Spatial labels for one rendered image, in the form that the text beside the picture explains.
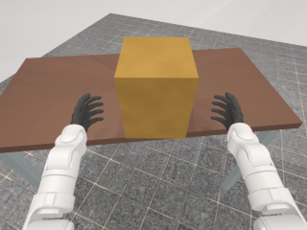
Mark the robot left forearm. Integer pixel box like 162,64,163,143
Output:
22,124,87,230

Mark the table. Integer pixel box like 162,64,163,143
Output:
0,48,303,191

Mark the robot right upper arm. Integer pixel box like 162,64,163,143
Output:
253,214,307,230

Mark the robot left hand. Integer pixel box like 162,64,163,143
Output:
70,93,104,133

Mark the robot right hand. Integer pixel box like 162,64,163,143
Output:
210,92,244,132

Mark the robot left upper arm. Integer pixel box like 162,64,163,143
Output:
25,219,74,230

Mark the robot right forearm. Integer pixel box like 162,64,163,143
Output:
226,123,307,225

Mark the carton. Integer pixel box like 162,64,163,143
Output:
114,36,199,139

